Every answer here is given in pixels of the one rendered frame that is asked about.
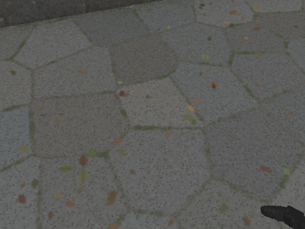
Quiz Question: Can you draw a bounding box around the right robot hand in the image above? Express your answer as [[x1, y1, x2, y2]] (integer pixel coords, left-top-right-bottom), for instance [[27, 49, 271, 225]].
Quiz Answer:
[[260, 205, 305, 229]]

